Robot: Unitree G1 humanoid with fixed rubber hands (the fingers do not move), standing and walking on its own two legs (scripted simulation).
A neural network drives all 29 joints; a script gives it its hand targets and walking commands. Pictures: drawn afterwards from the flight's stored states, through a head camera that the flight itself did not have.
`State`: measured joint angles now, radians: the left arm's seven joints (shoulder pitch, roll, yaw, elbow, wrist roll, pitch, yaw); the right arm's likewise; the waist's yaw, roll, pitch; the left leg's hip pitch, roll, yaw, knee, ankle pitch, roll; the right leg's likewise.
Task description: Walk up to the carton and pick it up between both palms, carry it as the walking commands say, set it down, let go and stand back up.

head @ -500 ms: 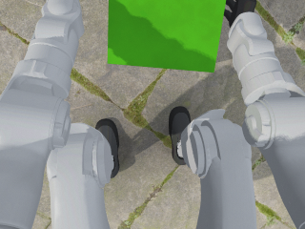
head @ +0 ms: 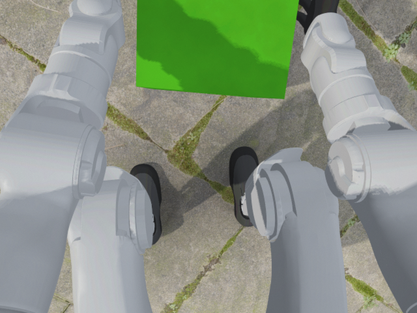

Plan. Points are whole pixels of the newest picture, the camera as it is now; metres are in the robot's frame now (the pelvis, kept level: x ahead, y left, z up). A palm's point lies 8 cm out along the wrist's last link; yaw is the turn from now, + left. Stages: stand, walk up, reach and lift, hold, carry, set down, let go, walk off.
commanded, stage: reach and lift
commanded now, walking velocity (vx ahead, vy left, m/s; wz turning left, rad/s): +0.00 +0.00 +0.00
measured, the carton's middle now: (211, 30) +0.51 -0.05 -0.26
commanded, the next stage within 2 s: none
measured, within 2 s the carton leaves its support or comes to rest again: leaves its support in 0.24 s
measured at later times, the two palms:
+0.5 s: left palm out of the picture +0.56 +0.10 -0.15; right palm (325, 9) +0.51 -0.21 -0.16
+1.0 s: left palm out of the picture +0.57 +0.09 -0.08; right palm out of the picture +0.51 -0.21 -0.09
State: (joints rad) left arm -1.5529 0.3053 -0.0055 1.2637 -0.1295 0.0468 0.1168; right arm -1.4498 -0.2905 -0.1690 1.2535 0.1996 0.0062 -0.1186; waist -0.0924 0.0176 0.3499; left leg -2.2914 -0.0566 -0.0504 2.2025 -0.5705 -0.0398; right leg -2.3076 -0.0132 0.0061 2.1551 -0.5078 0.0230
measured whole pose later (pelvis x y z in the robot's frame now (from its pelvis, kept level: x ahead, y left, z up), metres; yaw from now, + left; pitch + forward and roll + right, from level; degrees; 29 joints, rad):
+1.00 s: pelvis +0.00 +0.00 +0.02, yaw +1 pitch +44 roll -1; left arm -1.39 0.19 0.28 0.99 0.09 0.23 0.13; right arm -1.26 -0.16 -0.43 0.84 -0.08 0.30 -0.07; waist -0.10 0.07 0.06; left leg -2.31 -0.11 -0.05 2.10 -0.55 -0.05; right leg -2.33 0.05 0.05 2.06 -0.51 0.07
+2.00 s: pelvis +0.02 +0.00 +0.13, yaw +2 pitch +48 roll +1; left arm -1.12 0.04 0.39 0.83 0.22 0.30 0.10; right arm -0.99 0.00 -0.51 0.65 -0.25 0.39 -0.06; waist -0.08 0.07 -0.23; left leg -2.06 -0.14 -0.08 1.74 -0.51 -0.06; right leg -2.08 0.08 0.10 1.72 -0.47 0.07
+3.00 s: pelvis +0.05 +0.00 +0.25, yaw +1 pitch +39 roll +1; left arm -0.83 -0.06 0.38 0.77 0.25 0.28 0.08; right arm -0.70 0.08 -0.49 0.61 -0.27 0.37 -0.05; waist -0.09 0.05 -0.30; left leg -1.54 -0.13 -0.11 1.31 -0.44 -0.04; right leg -1.56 0.08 0.12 1.30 -0.42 0.06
